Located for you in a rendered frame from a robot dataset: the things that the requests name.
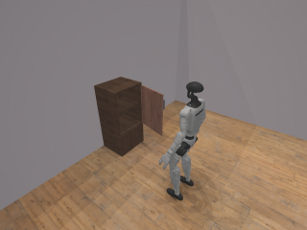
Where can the left robot hand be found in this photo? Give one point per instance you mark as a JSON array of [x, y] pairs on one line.
[[166, 159]]

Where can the cupboard door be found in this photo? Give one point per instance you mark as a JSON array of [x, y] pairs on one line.
[[152, 109]]

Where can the right robot shin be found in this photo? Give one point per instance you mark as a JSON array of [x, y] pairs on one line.
[[186, 168]]

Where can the robot left forearm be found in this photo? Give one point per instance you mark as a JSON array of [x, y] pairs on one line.
[[178, 141]]

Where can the robot right upper arm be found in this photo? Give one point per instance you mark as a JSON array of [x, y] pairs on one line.
[[203, 111]]

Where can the robot shin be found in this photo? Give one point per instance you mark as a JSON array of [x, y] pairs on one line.
[[186, 168], [175, 179]]

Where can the left robot shin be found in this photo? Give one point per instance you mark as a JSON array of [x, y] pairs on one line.
[[175, 179]]

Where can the robot left upper arm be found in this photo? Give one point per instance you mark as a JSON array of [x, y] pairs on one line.
[[184, 116]]

